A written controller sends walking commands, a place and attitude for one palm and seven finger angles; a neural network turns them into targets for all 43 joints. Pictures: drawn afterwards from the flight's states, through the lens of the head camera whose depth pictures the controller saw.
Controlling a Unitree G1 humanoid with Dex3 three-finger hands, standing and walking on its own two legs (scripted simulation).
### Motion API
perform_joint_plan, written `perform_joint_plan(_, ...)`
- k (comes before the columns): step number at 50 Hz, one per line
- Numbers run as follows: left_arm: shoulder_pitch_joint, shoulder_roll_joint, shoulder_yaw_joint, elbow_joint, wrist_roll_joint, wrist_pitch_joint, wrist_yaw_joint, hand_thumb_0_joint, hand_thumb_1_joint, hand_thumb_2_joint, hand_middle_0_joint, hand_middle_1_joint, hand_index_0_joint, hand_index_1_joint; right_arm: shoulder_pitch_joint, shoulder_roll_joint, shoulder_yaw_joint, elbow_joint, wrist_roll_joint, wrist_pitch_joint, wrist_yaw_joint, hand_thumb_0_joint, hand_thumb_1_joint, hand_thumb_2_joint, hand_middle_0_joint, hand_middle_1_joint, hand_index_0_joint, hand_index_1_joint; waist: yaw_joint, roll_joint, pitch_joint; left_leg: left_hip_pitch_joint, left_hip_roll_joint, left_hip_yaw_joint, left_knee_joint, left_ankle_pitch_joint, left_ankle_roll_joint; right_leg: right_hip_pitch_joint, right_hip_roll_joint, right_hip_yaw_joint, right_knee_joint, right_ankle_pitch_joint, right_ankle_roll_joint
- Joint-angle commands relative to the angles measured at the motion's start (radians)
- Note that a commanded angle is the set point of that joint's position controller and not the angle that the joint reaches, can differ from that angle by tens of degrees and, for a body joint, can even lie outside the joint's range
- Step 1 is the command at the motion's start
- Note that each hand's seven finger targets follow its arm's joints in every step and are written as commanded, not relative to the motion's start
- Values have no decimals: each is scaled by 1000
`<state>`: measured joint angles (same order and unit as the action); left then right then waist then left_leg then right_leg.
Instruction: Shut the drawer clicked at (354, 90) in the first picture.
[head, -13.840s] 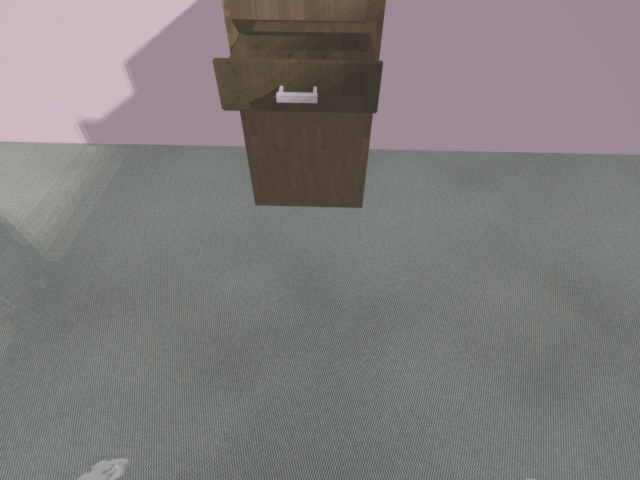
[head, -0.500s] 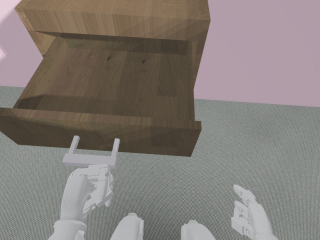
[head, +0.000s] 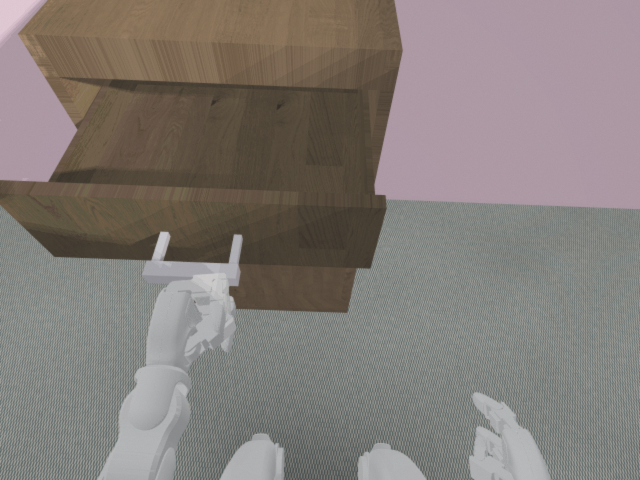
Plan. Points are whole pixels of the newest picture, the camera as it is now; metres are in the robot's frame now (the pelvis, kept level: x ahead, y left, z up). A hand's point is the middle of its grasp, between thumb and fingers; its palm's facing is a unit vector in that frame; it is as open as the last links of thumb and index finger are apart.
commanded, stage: push the drawer shut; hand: left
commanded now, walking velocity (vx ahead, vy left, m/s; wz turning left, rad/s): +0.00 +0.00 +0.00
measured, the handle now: (196, 257) +0.38 +0.16 +0.05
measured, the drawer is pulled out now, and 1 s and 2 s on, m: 0.21 0.09 0.00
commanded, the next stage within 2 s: none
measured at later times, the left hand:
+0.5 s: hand (242, 281) +0.35 +0.10 +0.04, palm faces -0.04 -1.00 -0.03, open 3.2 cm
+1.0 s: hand (250, 232) +0.42 +0.10 +0.04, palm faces -0.01 -1.00 -0.03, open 3.3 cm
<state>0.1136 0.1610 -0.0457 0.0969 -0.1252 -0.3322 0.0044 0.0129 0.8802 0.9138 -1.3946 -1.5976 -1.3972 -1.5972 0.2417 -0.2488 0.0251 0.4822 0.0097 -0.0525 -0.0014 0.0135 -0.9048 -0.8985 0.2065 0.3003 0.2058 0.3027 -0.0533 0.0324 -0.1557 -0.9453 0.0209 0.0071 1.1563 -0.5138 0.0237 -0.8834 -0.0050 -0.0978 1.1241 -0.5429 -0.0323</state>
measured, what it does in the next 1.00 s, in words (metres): stands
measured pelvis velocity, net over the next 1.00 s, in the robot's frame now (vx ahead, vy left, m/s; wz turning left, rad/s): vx -0.01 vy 0.00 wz -0.02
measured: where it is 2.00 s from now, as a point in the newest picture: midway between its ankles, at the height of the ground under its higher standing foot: outside the picture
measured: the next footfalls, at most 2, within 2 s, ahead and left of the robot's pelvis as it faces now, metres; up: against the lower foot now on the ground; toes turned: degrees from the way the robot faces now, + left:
none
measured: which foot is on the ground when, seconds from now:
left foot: down 0.00-1.00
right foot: down 0.00-1.00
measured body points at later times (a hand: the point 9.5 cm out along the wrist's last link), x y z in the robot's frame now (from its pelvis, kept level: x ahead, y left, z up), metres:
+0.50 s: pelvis +0.00 +0.00 +0.00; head +0.09 +0.00 +0.44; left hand +0.34 +0.16 +0.04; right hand +0.15 -0.24 -0.10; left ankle +0.02 +0.10 -0.65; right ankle +0.00 -0.10 -0.65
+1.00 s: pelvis -0.01 +0.00 +0.00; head +0.10 +0.00 +0.44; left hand +0.41 +0.16 +0.05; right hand +0.07 -0.27 -0.12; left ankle +0.02 +0.10 -0.65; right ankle +0.00 -0.10 -0.65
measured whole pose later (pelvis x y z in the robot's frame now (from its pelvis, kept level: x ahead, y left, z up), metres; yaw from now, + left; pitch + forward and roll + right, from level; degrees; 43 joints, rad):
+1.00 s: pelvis -0.01 +0.00 +0.00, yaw -1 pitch +19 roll -1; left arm -0.48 0.19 0.12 0.72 -0.11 -0.43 0.02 0.02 0.91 0.93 -1.40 -1.60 -1.40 -1.60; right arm 0.30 -0.25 0.00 0.61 0.00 0.01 0.02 0.01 -0.91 -0.90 0.21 0.30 0.20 0.30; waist -0.10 0.03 -0.13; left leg -0.97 0.03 0.03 1.12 -0.48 0.02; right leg -0.93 0.00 -0.07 1.11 -0.51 -0.04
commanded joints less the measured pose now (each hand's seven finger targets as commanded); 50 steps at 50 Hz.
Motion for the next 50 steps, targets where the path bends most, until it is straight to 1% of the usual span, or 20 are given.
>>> perform_joint_plan(1,-221,42,25,-173,4,-84,7,0,900,900,-1400,-1600,-1400,-1600,-32,-124,-55,-125,2,-39,-5,0,-900,-900,200,300,200,300,-13,-12,-259,220,-11,-43,-164,234,3,127,7,51,-172,244,4)
perform_joint_plan(7,-274,33,25,-158,7,-97,12,0,900,900,-1400,-1600,-1400,-1600,-24,-123,-63,-111,0,-29,3,0,-900,-900,200,300,200,300,-12,-16,-315,256,-10,-38,-160,308,2,155,4,52,-160,327,6)
perform_joint_plan(14,-379,32,26,-86,19,-100,24,0,900,900,-1400,-1600,-1400,-1600,-15,-126,-64,-86,-1,-9,5,0,-900,-900,200,300,200,300,-29,-35,-303,261,-6,-42,-160,305,4,137,5,52,-163,321,9)
perform_joint_plan(17,-448,29,20,-54,26,-106,25,0,900,900,-1400,-1600,-1400,-1600,-13,-126,-64,-73,0,-5,4,0,-900,-900,200,300,200,300,-32,-8,-300,270,-5,-48,-162,296,0,111,5,50,-157,301,7)
perform_joint_plan(18,-477,36,23,-45,28,-106,29,0,900,900,-1400,-1600,-1400,-1600,-7,-129,-65,-67,0,-3,3,0,-900,-900,200,300,200,300,-39,-19,-303,274,-3,-54,-161,306,3,106,7,48,-155,305,6)
perform_joint_plan(20,-515,19,12,-38,28,-110,30,0,900,900,-1400,-1600,-1400,-1600,-3,-126,-68,-61,-1,0,4,0,-900,-900,200,300,200,300,-41,3,-330,300,-3,-52,-157,323,1,101,5,50,-154,320,8)
perform_joint_plan(21,-518,27,25,-18,28,-108,33,0,900,900,-1400,-1600,-1400,-1600,-2,-128,-68,-58,-1,2,5,0,-900,-900,200,300,200,300,-36,-3,-341,299,-3,-51,-157,318,0,104,6,51,-156,316,8)
perform_joint_plan(22,-548,26,22,5,27,-105,32,0,900,900,-1400,-1600,-1400,-1600,-1,-127,-67,-53,0,5,4,0,-900,-900,200,300,200,300,-46,-15,-325,289,-4,-48,-157,307,2,107,6,53,-163,315,9)
perform_joint_plan(23,-563,54,52,25,25,-104,35,0,900,900,-1400,-1600,-1400,-1600,8,-132,-67,-44,0,7,2,0,-900,-900,200,300,200,300,-44,-32,-326,276,-5,-50,-156,304,4,118,8,55,-165,316,9)
perform_joint_plan(24,-582,49,49,27,25,-107,33,0,900,900,-1400,-1600,-1400,-1600,6,-129,-67,-44,0,8,1,0,-900,-900,200,300,200,300,-43,-13,-342,282,-7,-44,-157,312,4,126,8,60,-164,329,9)
perform_joint_plan(27,-639,74,82,71,20,-111,30,0,900,900,-1400,-1600,-1400,-1600,11,-130,-68,-30,2,13,-1,0,-900,-900,200,300,200,300,-42,-36,-352,269,-8,-41,-158,301,2,144,8,64,-167,330,11)
perform_joint_plan(29,-664,79,94,133,14,-109,25,0,900,900,-1400,-1600,-1400,-1600,15,-131,-64,-22,2,17,-2,0,-900,-900,200,300,200,300,-50,-37,-327,243,-10,-35,-157,275,6,141,10,71,-179,314,13)
perform_joint_plan(32,-725,89,112,177,9,-119,21,0,900,900,-1400,-1600,-1400,-1600,22,-131,-63,-13,3,19,-2,0,-900,-900,200,300,200,300,-48,-6,-328,243,-13,-33,-166,257,2,141,11,74,-184,296,10)
perform_joint_plan(33,-751,114,134,190,8,-123,23,0,900,900,-1400,-1600,-1400,-1600,31,-135,-65,-10,2,20,-2,0,-900,-900,200,300,200,300,-49,-13,-340,241,-12,-35,-165,264,4,146,14,73,-180,300,11)
perform_joint_plan(35,-789,86,112,225,11,-128,19,0,900,900,-1400,-1600,-1400,-1600,36,-132,-65,-3,2,22,1,0,-900,-900,200,300,200,300,-61,5,-343,257,-11,-33,-164,268,2,126,15,73,-182,304,12)
perform_joint_plan(38,-827,109,140,266,10,-140,20,0,900,900,-1400,-1600,-1400,-1600,63,-138,-70,8,-2,21,5,0,-900,-900,200,300,200,300,-59,11,-369,267,-11,-35,-162,292,2,130,18,72,-175,325,11)
perform_joint_plan(42,-864,97,142,331,11,-151,16,0,900,900,-1400,-1600,-1400,-1600,81,-138,-74,18,-4,28,13,0,-900,-900,200,300,200,300,-65,-7,-364,255,-11,-28,-165,300,1,136,20,75,-179,341,13)
perform_joint_plan(44,-899,122,167,365,15,-159,15,0,900,900,-1400,-1600,-1400,-1600,94,-140,-75,25,-5,29,14,0,-900,-900,200,300,200,300,-67,-11,-364,245,-13,-25,-160,295,3,136,23,80,-179,343,13)
perform_joint_plan(46,-937,135,181,410,18,-167,16,0,900,900,-1400,-1600,-1400,-1600,104,-142,-76,33,-6,32,14,0,-900,-900,200,300,200,300,-78,-51,-347,206,-14,-22,-161,260,6,145,22,85,-186,321,17)
perform_joint_plan(50,-1036,174,218,450,25,-191,18,0,900,900,-1400,-1600,-1400,-1600,126,-141,-77,47,-11,28,13,0,-900,-900,200,300,200,300,-86,-16,-377,209,-15,-17,-156,254,7,135,23,93,-181,319,19)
